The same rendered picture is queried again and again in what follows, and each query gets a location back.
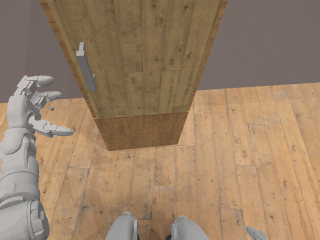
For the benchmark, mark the robot left shin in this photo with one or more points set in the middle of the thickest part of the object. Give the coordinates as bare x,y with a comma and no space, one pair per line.
126,213

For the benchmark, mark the right robot hand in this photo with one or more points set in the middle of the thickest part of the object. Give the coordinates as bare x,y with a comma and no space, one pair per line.
255,234

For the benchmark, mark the left robot hand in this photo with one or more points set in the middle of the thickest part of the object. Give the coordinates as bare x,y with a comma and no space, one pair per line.
20,109

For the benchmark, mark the left robot forearm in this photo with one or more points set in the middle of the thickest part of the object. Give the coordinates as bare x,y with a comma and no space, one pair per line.
19,176

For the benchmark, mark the cupboard door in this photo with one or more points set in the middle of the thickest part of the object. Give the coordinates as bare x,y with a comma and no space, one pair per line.
146,55

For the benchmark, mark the robot left upper arm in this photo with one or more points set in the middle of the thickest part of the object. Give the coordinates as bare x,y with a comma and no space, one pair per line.
24,221

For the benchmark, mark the robot right thigh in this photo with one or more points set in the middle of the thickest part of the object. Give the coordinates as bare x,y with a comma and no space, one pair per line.
185,229

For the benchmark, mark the handle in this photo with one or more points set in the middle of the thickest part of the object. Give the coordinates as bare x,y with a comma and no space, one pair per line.
85,67

